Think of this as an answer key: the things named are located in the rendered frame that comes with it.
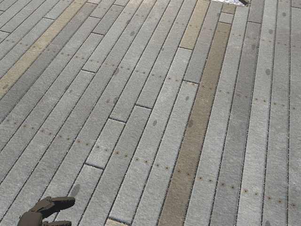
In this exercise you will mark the robot left hand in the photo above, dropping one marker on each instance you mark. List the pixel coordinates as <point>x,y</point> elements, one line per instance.
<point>45,208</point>

